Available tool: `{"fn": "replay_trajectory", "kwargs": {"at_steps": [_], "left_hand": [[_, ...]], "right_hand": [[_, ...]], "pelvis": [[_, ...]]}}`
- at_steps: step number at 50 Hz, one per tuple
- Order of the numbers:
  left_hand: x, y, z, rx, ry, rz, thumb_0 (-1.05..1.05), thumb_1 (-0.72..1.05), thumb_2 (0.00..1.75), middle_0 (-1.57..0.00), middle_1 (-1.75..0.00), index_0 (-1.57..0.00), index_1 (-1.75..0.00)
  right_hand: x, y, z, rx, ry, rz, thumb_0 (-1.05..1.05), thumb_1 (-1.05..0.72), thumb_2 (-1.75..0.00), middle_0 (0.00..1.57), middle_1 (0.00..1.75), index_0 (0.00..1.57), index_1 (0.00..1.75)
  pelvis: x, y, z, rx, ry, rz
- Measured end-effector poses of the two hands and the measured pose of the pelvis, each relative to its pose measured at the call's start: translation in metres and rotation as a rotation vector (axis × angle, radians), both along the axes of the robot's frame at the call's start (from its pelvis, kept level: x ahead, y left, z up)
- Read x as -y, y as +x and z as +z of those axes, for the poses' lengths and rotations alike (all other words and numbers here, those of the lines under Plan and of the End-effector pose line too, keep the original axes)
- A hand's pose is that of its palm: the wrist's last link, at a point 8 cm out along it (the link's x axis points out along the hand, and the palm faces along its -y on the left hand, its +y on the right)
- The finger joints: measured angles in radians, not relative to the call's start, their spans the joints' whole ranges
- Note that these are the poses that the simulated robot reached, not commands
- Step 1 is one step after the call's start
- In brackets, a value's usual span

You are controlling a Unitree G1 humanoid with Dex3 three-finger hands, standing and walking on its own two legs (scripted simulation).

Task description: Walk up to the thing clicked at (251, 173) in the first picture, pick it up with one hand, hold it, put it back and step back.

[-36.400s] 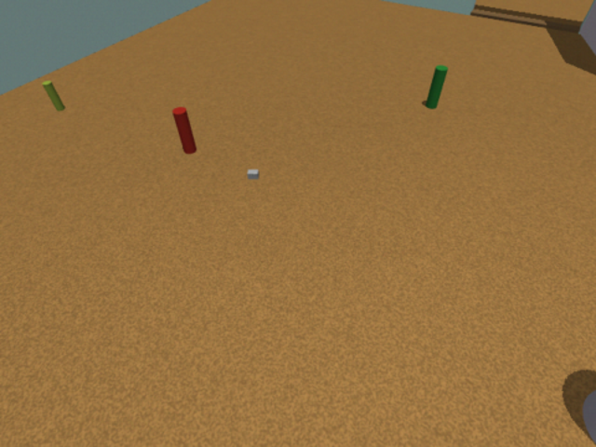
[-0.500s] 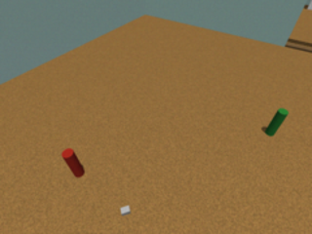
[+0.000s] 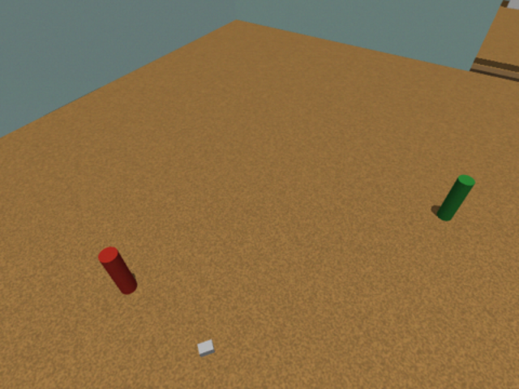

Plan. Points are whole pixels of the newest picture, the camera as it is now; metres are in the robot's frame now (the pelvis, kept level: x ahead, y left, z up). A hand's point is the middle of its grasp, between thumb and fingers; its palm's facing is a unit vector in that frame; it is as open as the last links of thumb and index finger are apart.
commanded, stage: stand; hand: left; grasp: from above
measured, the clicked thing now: (206, 348) +0.45 +0.23 -0.76
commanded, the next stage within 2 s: step back in 1.14 s
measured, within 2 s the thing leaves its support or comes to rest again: neither
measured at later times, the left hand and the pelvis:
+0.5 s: hand out of the picture +0.08 +0.24 -0.16, palm faces +0.01 -0.94 -0.34, open 7.4 cm; pelvis +0.01 -0.01 +0.00, yaw +0 degrees
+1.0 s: hand out of the picture +0.09 +0.24 -0.16, palm faces +0.00 -0.94 -0.34, open 7.4 cm; pelvis +0.01 -0.01 +0.00, yaw +0 degrees
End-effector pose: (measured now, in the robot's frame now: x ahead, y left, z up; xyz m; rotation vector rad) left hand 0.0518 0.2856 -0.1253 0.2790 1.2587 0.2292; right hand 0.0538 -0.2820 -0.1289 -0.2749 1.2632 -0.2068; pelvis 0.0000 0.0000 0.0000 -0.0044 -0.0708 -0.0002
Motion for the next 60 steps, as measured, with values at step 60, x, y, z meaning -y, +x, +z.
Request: {"fn": "replay_trajectory", "kwargs": {"at_steps": [60], "left_hand": [[0.001,0.022,0.004,0.012,0.012,-0.011,0.00,0.90,0.90,-0.20,-0.30,-0.20,-0.30]], "right_hand": [[0.023,0.011,0.002,-0.014,-0.012,-0.002,0.01,-0.90,-0.90,0.21,0.30,0.20,0.30]], "pelvis": [[0.012,0.005,-0.001,-0.033,-0.004,-0.005]]}}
